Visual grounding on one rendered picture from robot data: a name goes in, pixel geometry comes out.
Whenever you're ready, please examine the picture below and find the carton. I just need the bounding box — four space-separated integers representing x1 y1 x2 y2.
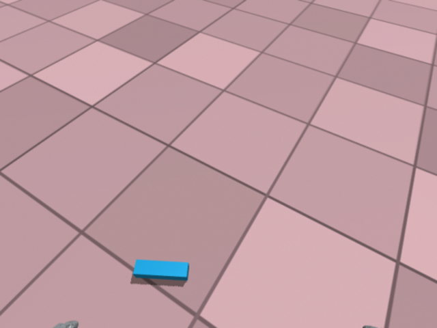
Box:
133 260 189 281

